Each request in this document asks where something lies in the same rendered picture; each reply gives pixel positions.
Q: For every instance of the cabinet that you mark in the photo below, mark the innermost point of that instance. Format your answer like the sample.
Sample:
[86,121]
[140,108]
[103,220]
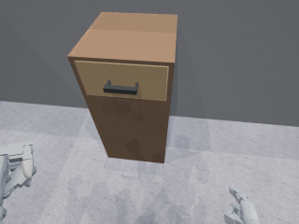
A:
[130,128]

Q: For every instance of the handle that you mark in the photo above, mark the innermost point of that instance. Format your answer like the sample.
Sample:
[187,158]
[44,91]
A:
[120,89]

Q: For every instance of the drawer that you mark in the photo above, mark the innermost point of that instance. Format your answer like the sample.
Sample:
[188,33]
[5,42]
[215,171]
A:
[152,79]

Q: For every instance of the robot left hand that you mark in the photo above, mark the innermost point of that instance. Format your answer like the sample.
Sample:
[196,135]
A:
[19,159]

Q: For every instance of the robot right hand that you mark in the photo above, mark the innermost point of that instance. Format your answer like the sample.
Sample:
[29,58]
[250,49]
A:
[244,213]

